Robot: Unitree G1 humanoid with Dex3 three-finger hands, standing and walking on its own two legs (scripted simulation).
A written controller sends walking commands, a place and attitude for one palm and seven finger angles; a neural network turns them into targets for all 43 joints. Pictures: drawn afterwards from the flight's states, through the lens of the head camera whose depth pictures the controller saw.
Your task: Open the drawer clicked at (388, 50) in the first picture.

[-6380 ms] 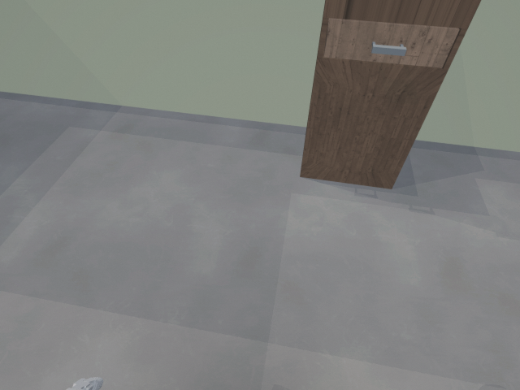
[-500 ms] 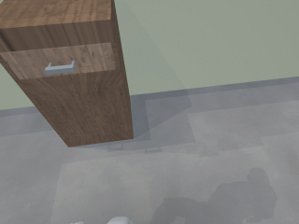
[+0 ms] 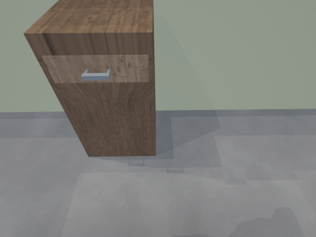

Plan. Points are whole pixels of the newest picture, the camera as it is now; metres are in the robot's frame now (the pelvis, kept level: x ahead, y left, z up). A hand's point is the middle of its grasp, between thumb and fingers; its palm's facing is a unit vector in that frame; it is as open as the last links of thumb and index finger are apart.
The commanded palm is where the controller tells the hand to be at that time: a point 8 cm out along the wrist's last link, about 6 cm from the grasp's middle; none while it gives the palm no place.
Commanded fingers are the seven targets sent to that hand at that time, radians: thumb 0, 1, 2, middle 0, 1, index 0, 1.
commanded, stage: take the last steps up to it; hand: left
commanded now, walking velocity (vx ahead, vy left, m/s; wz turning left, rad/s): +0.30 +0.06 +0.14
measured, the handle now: (96, 74) +0.75 +0.32 -0.02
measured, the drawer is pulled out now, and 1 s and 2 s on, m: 0.00 0.00 0.00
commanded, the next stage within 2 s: come to a stop and stand still in 0.70 s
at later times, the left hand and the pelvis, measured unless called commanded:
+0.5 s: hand out of the picture -0.02 +0.18 -0.18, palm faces +0.21 -0.97 -0.15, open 7.4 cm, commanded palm none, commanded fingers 0.00 0.90 0.90 -0.20 -0.30 -0.20 -0.30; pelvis +0.13 +0.05 -0.02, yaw +5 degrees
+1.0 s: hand (95, 183) +0.31 +0.24 -0.16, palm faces +0.09 -0.97 -0.24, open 7.2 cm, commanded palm none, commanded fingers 0.00 0.90 0.90 -0.20 -0.30 -0.20 -0.30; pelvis +0.26 +0.06 +0.00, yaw +3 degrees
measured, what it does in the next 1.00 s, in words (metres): walks ahead: right foot, then left foot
